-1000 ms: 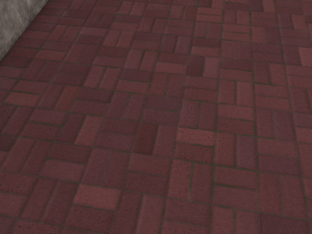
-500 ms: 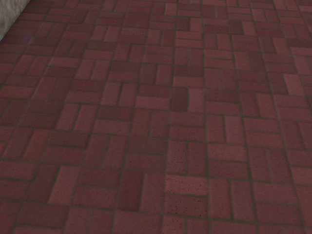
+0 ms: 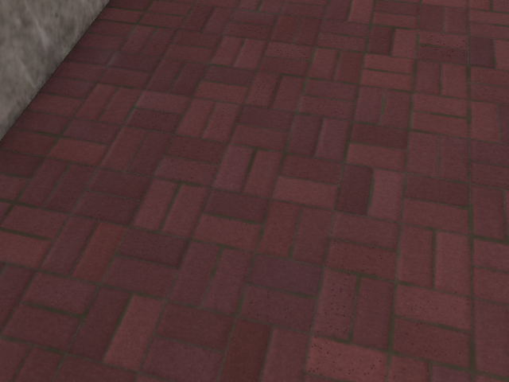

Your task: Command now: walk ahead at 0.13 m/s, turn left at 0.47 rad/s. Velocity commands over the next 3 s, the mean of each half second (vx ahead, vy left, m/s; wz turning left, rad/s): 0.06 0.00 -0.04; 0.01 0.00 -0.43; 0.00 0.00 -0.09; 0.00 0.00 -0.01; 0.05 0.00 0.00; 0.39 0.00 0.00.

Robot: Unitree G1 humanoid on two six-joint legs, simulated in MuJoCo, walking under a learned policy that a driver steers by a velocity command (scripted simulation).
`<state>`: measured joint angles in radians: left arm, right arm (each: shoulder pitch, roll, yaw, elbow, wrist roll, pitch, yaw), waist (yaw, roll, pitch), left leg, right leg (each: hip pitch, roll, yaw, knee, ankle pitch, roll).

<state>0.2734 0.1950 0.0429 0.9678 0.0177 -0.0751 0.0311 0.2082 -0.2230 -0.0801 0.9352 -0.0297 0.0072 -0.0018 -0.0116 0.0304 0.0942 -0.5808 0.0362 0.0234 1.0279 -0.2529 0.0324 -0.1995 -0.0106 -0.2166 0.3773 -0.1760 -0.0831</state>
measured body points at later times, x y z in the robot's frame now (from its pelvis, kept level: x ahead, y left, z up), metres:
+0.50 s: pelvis +0.02 +0.02 -0.01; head +0.04 +0.03 +0.44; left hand +0.08 +0.27 -0.15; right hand +0.12 -0.23 -0.14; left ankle +0.08 +0.12 -0.74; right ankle -0.01 -0.08 -0.70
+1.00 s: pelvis -0.01 -0.01 +0.00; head +0.01 -0.03 +0.45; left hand +0.16 +0.22 -0.12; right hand +0.00 -0.29 -0.14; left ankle +0.03 +0.12 -0.70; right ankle -0.02 -0.08 -0.74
